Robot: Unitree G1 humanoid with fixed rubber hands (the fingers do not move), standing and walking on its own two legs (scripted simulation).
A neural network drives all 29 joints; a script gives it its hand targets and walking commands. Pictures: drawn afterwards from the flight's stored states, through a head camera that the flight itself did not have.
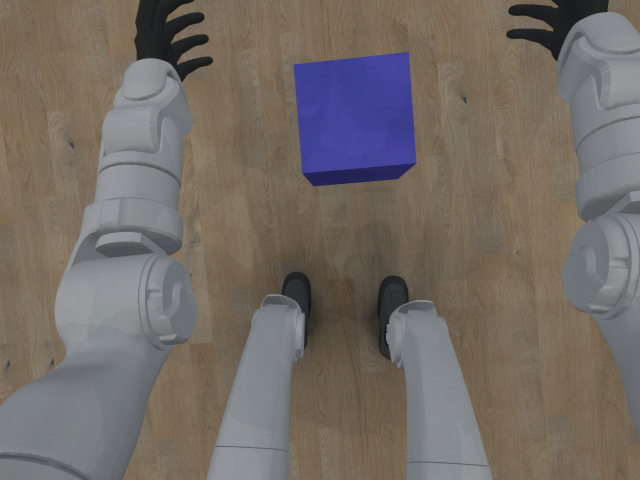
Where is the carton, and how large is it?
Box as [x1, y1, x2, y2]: [294, 52, 416, 185]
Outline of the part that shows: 408,52 294,64 302,173 313,185 398,178 416,162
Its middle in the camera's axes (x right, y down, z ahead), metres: +0.07 -0.24 +0.83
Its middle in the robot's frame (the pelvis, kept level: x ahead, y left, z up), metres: +0.56 +0.01 -0.54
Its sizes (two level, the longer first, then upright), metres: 0.210 0.200 0.250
